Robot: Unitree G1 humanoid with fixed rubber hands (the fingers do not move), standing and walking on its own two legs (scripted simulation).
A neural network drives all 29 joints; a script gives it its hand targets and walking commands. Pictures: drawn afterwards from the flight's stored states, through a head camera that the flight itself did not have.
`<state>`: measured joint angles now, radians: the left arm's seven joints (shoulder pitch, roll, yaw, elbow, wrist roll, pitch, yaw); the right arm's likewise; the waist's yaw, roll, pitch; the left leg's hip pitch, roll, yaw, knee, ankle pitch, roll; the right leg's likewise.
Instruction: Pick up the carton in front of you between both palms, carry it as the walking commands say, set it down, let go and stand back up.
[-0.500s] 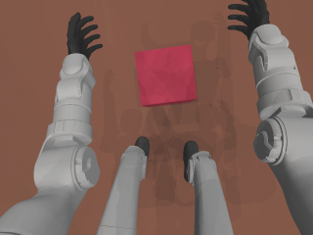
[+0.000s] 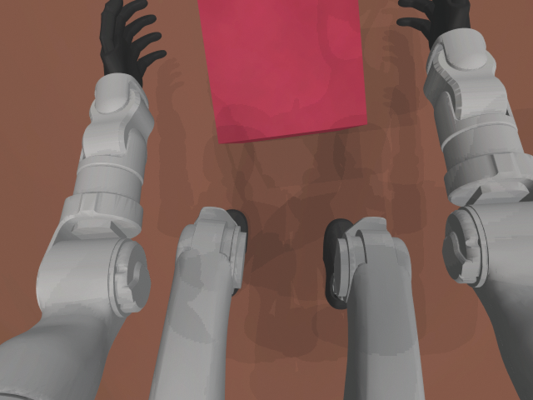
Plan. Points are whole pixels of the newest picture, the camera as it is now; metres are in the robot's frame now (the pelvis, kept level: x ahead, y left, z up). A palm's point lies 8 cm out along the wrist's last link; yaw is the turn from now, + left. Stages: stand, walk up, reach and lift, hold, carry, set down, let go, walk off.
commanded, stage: reach and lift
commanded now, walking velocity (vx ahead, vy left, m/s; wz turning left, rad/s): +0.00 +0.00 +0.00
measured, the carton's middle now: (284, 77) +0.51 +0.01 -0.33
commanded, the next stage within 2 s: none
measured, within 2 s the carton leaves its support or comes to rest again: leaves its support in 1.12 s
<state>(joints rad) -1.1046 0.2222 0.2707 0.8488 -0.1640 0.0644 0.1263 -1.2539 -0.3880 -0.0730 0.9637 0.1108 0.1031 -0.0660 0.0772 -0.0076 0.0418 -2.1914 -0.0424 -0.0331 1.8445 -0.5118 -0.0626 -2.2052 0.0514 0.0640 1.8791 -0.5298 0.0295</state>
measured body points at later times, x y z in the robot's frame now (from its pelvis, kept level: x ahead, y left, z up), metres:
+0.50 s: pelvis -0.01 +0.00 -0.09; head +0.36 -0.01 +0.16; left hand +0.51 +0.20 -0.27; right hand +0.56 -0.16 -0.28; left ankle +0.11 +0.13 -0.42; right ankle +0.09 -0.12 -0.42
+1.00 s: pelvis -0.02 +0.00 -0.08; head +0.35 -0.02 +0.17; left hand +0.51 +0.17 -0.26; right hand +0.56 -0.13 -0.27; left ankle +0.11 +0.13 -0.42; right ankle +0.09 -0.12 -0.42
